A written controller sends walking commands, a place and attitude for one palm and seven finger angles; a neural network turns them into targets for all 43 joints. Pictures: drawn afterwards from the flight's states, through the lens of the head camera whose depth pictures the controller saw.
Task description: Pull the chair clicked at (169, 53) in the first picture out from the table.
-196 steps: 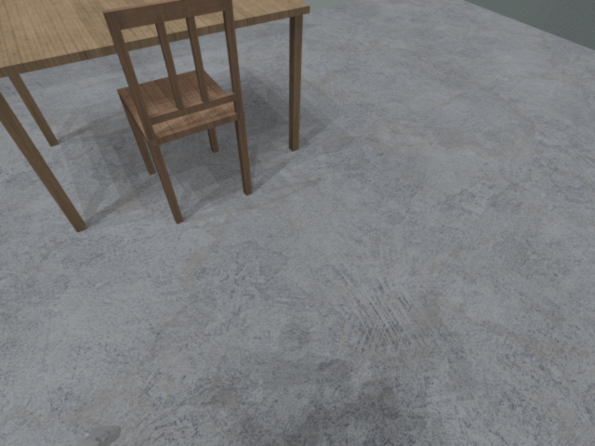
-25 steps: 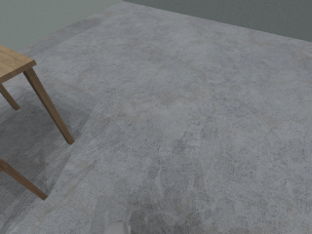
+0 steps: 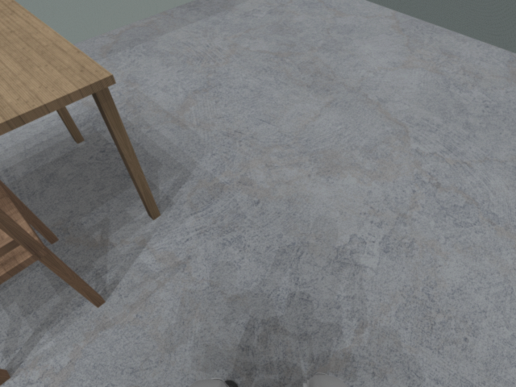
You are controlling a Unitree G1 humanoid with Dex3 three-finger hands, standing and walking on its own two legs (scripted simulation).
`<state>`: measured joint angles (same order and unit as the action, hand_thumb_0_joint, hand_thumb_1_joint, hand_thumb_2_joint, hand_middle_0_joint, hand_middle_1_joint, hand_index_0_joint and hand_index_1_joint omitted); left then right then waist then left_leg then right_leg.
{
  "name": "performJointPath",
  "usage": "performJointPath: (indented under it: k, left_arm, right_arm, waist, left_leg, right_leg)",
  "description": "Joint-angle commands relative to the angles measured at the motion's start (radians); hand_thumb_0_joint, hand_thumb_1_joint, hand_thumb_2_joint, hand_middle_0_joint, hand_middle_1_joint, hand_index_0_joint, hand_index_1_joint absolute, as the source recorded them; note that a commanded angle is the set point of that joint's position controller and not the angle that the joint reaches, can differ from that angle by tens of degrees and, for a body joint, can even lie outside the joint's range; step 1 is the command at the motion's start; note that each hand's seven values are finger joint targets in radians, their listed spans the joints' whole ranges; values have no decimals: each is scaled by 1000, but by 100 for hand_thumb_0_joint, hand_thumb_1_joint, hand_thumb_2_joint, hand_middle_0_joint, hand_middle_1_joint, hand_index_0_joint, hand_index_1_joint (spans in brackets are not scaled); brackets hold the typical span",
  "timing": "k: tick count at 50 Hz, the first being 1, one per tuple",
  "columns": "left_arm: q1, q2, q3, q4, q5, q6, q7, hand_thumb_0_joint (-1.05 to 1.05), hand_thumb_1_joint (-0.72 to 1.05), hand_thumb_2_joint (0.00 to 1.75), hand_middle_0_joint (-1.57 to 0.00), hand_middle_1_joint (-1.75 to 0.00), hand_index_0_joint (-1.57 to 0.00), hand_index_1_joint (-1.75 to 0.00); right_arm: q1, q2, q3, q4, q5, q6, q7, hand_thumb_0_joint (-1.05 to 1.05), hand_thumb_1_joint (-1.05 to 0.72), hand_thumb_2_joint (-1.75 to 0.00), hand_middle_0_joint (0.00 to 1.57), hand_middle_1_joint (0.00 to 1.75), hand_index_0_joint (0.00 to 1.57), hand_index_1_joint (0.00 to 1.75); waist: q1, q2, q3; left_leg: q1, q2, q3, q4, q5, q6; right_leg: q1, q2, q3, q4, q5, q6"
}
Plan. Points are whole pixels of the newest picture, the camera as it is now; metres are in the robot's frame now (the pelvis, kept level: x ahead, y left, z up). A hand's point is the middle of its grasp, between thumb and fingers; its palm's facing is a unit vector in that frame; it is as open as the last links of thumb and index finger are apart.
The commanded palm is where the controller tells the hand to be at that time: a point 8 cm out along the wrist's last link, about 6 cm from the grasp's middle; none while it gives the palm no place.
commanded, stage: turn to face it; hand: left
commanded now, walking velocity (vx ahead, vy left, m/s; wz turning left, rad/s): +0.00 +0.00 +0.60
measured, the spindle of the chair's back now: out of the picture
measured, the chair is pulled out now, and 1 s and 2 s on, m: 0.00 0.00 0.00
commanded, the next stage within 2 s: take the last steps up to it in 1.16 s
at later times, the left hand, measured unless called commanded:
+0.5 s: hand out of the picture +0.01 +0.20 -0.19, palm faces +0.36 -0.91 -0.21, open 7.4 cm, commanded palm none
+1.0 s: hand out of the picture +0.04 +0.19 -0.13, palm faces +0.55 -0.78 -0.30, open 7.4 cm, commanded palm none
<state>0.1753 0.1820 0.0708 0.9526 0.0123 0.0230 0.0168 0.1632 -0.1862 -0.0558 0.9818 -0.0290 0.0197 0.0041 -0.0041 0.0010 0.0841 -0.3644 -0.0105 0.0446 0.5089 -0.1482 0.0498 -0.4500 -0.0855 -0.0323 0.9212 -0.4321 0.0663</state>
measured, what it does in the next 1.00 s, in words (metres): steps on the spot, turning left: right foot, then left foot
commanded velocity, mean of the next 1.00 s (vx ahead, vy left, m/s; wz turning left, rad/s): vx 0.00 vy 0.00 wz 0.56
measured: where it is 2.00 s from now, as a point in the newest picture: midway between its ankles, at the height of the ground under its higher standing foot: outside the picture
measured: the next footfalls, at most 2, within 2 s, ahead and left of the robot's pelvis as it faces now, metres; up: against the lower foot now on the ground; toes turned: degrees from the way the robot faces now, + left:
right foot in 0.12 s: +0.07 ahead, -0.16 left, +0.00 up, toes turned +0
left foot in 0.48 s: +0.03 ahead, +0.11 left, +0.00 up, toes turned +26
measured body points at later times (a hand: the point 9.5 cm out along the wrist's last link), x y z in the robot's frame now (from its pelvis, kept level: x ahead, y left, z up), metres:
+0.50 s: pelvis +0.02 -0.01 -0.01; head +0.07 +0.02 +0.43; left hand -0.01 +0.24 -0.17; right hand +0.20 -0.23 -0.14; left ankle -0.01 +0.09 -0.74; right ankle +0.03 -0.16 -0.73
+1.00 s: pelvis +0.05 -0.05 +0.00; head +0.09 -0.06 +0.44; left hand +0.01 +0.23 -0.11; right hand +0.25 -0.22 -0.16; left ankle -0.02 +0.07 -0.70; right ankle +0.11 -0.13 -0.73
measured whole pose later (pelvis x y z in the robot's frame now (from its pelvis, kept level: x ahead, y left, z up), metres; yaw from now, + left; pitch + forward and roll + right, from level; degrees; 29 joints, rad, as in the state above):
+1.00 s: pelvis +0.05 -0.05 +0.00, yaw +36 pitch -1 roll +1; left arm 0.13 0.20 0.03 0.84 0.01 0.01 0.02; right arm 0.19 -0.26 -0.08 0.92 -0.02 0.07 0.01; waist -0.04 0.06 0.08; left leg -0.41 -0.07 -0.10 0.85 -0.45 -0.03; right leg -0.27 -0.04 -0.08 0.60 -0.31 -0.02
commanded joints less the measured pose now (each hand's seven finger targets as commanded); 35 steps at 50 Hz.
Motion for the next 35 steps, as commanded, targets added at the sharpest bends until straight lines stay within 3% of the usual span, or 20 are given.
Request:
performJointPath:
  k: [1,3,4,5,6,7,9,10,12,17,19,22,23,24,25,26,27,30,32,35]
  left_arm:
    - [108,60,19,-58,3,-3,10,0,90,90,-20,-30,-20,-30]
    - [141,76,21,-61,1,-12,11,0,90,90,-20,-30,-20,-30]
    - [171,109,28,-63,4,-20,15,0,90,90,-20,-30,-20,-30]
    - [183,192,42,-75,20,-28,23,0,90,90,-20,-30,-20,-30]
    - [155,271,50,-102,22,-25,25,0,90,90,-20,-30,-20,-30]
    - [100,250,41,-121,17,-26,28,0,90,90,-20,-30,-20,-30]
    - [-12,192,31,-149,15,-32,31,0,90,90,-20,-30,-20,-30]
    - [-34,174,19,-154,14,-33,27,0,90,90,-20,-30,-20,-30]
    - [-1,165,13,-149,15,-38,24,0,90,90,-20,-30,-20,-30]
    - [104,218,26,-111,18,-26,20,0,90,90,-20,-30,-20,-30]
    - [115,236,32,-106,20,-21,18,0,90,90,-20,-30,-20,-30]
    - [91,252,41,-110,12,-14,12,0,90,90,-20,-30,-20,-30]
    - [81,243,39,-116,2,-11,8,0,90,90,-20,-30,-20,-30]
    - [72,186,31,-152,-6,-9,1,0,90,90,-20,-30,-20,-30]
    - [-6,133,7,-199,-4,-6,2,0,90,90,-20,-30,-20,-30]
    - [-36,156,12,-200,2,6,7,0,90,90,-20,-30,-20,-30]
    - [-64,147,14,-183,4,11,13,0,90,90,-20,-30,-20,-30]
    - [-11,153,23,-140,0,8,-3,0,90,90,-20,-30,-20,-30]
    - [8,149,22,-130,-1,12,-5,0,90,90,-20,-30,-20,-30]
    - [-17,150,20,-136,-1,15,-3,0,90,90,-20,-30,-20,-30]
  right_arm:
    - [-7,-197,-59,-89,-2,-3,-8,0,-90,-90,20,30,20,30]
    - [-22,-198,-67,-103,2,5,-4,0,-90,-90,20,30,20,30]
    - [-33,-179,-67,-115,9,6,0,0,-90,-90,20,30,20,30]
    - [-19,-113,-57,-132,18,9,6,0,-90,-90,20,30,20,30]
    - [-37,-86,-53,-163,12,7,6,0,-90,-90,20,30,20,30]
    - [-43,-133,-62,-162,5,12,9,0,-90,-90,20,30,20,30]
    - [7,-113,-65,-129,5,29,18,0,-90,-90,20,30,20,30]
    - [25,-114,-61,-113,4,32,22,0,-90,-90,20,30,20,30]
    - [30,-100,-52,-112,8,30,25,0,-90,-90,20,30,20,30]
    - [-81,-91,-32,-151,13,27,28,0,-90,-90,20,30,20,30]
    - [-92,-97,-28,-161,17,23,29,0,-90,-90,20,30,20,30]
    - [-16,-132,-35,-148,13,12,24,0,-90,-90,20,30,20,30]
    - [59,-174,-48,-129,10,5,23,0,-90,-90,20,30,20,30]
    - [131,-294,-76,-122,5,-7,17,0,-90,-90,20,30,20,30]
    - [213,-361,-90,-98,17,-6,8,0,-90,-90,20,30,20,30]
    - [220,-339,-85,-78,17,-3,0,0,-90,-90,20,30,20,30]
    - [189,-304,-76,-79,13,-8,-10,0,-90,-90,20,30,20,30]
    - [34,-247,-51,-129,10,-14,-16,0,-90,-90,20,30,20,30]
    - [18,-243,-50,-135,11,-15,-13,0,-90,-90,20,30,20,30]
    - [36,-244,-51,-132,10,-11,-12,0,-90,-90,20,30,20,30]
  waist:
    - [8,140,-133]
    - [30,124,-140]
    - [53,66,-147]
    - [62,-160,-135]
    - [67,-347,-113]
    - [43,-207,-86]
    - [-21,-171,-59]
    - [-33,-150,-44]
    - [-21,-162,-67]
    - [49,-187,-81]
    - [60,-217,-92]
    - [17,-199,-146]
    - [-28,-112,-195]
    - [-70,190,-249]
    - [-109,329,-264]
    - [-101,201,-250]
    - [-100,245,-223]
    - [-25,157,-179]
    - [-14,136,-169]
    - [-24,142,-147]
  left_leg:
    - [10,237,-328,-204,-86,116]
    - [-34,195,-319,-134,-62,81]
    - [-108,148,-281,-50,-81,39]
    - [-276,29,-153,164,-223,-37]
    - [-327,-45,-41,417,-410,-87]
    - [-282,5,-95,576,-390,-76]
    - [-255,37,-80,703,-296,-88]
    - [-248,52,-61,727,-249,-100]
    - [-246,47,-29,660,-241,-115]
    - [-158,49,51,381,-282,-120]
    - [-100,44,76,290,-290,-108]
    - [55,27,102,58,-152,-88]
    - [223,46,64,-57,25,-68]
    - [441,284,-252,-106,366,38]
    - [477,448,-446,-99,809,176]
    - [457,451,-358,-77,781,199]
    - [403,384,-338,-88,722,174]
    - [305,266,-223,-94,557,110]
    - [273,234,-207,-115,479,99]
    - [257,230,-256,-141,394,113]
  right_leg:
    - [135,37,-22,-167,25,1]
    - [254,53,-35,-351,121,-1]
    - [357,15,-2,-492,178,-12]
    - [451,-202,212,-656,73,-77]
    - [366,-417,407,-711,169,-175]
    - [252,-417,329,-691,228,-209]
    - [198,-313,192,-646,304,-168]
    - [212,-273,88,-608,393,-159]
    - [300,-242,-10,-560,553,-154]
    - [391,-274,-70,-497,707,-165]
    - [390,-292,-81,-468,718,-164]
    - [375,-272,-144,-335,706,-111]
    - [283,-249,-169,-197,636,-69]
    - [10,-124,-195,41,206,9]
    - [-154,-40,-105,213,-269,43]
    - [-165,-65,-22,271,-234,26]
    - [-175,-72,0,286,-176,28]
    - [-121,-51,13,269,-19,37]
    - [-88,-33,11,212,28,42]
    - [-66,-16,14,122,33,48]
